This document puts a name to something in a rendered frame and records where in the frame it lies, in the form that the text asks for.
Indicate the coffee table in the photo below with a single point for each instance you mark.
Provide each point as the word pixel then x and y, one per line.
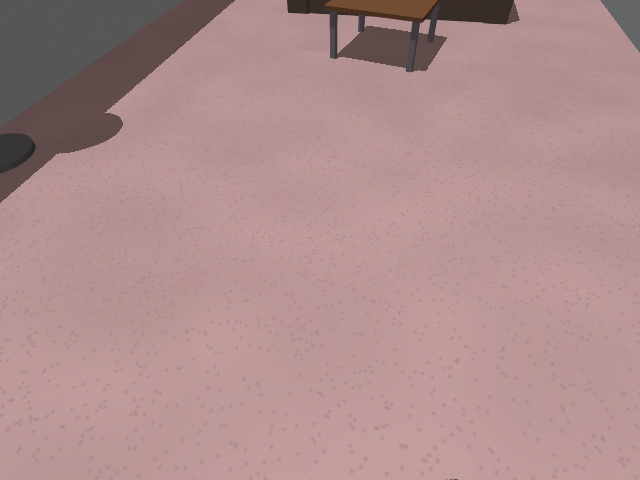
pixel 415 11

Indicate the sofa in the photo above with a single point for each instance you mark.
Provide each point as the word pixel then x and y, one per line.
pixel 486 11

